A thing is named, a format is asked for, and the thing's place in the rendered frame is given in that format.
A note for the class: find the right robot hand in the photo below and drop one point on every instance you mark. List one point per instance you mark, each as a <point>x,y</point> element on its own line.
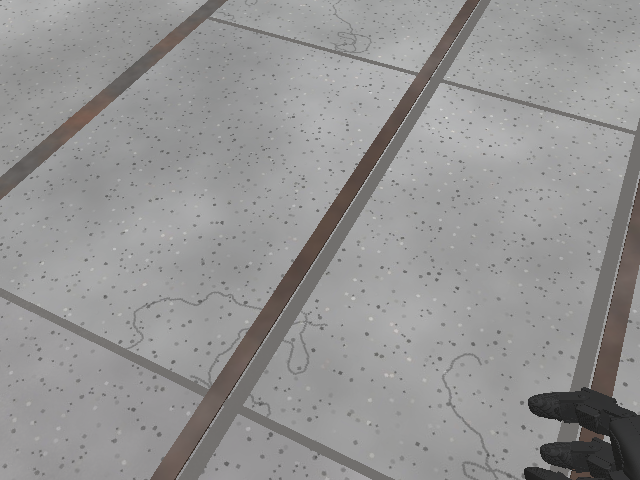
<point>596,412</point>

